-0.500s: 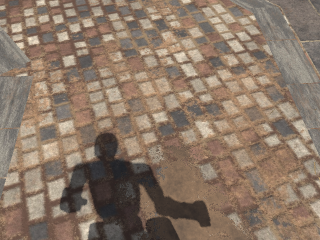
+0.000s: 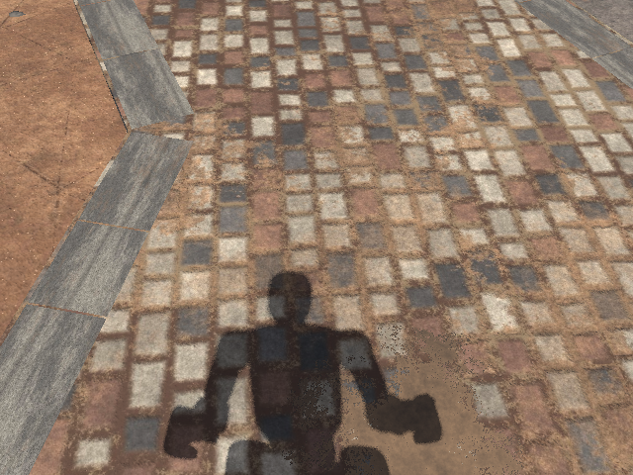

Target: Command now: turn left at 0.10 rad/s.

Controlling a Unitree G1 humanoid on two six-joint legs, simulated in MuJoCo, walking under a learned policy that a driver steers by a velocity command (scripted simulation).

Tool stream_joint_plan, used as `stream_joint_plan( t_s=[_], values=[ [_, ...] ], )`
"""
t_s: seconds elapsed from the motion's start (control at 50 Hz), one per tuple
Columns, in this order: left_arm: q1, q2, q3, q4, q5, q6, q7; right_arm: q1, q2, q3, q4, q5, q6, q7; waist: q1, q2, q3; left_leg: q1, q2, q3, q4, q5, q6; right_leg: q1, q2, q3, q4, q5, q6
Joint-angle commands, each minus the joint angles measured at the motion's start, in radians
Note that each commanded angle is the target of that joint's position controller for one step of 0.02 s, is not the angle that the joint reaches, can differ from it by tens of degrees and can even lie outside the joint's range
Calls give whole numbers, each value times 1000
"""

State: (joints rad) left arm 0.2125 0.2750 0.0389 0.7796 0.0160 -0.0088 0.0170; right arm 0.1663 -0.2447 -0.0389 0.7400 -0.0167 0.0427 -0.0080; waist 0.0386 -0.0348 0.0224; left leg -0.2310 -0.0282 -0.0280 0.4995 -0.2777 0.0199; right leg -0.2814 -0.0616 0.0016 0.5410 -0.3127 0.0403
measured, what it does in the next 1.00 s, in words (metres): stands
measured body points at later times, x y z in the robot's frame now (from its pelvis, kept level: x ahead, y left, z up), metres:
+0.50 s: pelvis +0.01 +0.01 +0.00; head +0.02 +0.01 +0.45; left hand +0.07 +0.28 -0.13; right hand +0.11 -0.25 -0.13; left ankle -0.01 +0.12 -0.74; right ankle +0.01 -0.15 -0.74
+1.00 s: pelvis +0.01 +0.00 +0.00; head +0.02 +0.00 +0.45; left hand +0.03 +0.26 -0.15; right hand +0.05 -0.25 -0.15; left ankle -0.01 +0.12 -0.74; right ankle +0.01 -0.15 -0.74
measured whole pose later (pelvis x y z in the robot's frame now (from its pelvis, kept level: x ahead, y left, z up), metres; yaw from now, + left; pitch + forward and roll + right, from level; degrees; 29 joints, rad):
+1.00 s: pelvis +0.01 +0.00 +0.00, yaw +0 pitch -2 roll +0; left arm 0.25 0.21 0.03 1.07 0.00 0.00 0.05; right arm 0.22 -0.22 -0.02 1.05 0.00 0.01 -0.03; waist 0.01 0.00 0.04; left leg -0.17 -0.02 -0.03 0.49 -0.29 0.01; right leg -0.20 -0.05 0.00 0.48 -0.25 0.05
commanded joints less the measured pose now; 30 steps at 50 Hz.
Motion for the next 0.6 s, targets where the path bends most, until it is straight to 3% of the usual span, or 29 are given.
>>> stream_joint_plan(
  t_s=[0.02, 0.06, 0.1, 0.22, 0.6],
  values=[
    [-39, 95, 20, -54, 7, -14, 9, -56, -121, -24, -55, -7, -37, 3, -13, 187, -67, 51, 162, -161, -141, 178, 96, 18, 1, 5, -53, 117, 20],
    [-6, 121, 25, -43, 6, -6, 13, -34, -122, -20, -37, 0, -47, 4, -13, 168, -33, -4, 137, -149, -149, 138, 61, 62, -13, 16, -75, 183, 23],
    [6, 111, 24, -20, 0, -9, 11, -14, -106, -14, -19, 0, -50, 3, -17, 114, -14, -2, 115, -132, -137, 119, 46, 71, -7, 8, -83, 177, 18],
    [21, 100, 26, 31, -2, -13, 16, -17, -105, -15, 17, 7, -48, -2, -19, 60, -22, 21, 99, -114, -117, 186, 49, 95, -9, 7, -103, 213, 24],
    [43, 85, 25, 167, -11, -1, 33, 27, -96, -12, 191, 15, -45, -14, -24, 43, -3, 23, 53, -54, -106, 196, 25, 118, 1, -8, -114, 225, 9]
  ],
)
Velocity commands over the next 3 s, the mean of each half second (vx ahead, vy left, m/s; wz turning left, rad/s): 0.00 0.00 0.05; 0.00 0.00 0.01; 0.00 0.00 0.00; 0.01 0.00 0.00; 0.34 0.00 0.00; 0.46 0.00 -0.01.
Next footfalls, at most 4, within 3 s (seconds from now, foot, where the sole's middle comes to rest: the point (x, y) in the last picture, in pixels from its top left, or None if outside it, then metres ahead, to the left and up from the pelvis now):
2.66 left None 0.45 0.08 -0.77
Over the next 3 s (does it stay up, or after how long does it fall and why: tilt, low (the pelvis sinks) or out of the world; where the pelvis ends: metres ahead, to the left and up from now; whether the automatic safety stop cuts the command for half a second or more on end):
stays up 0.45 0.00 0.01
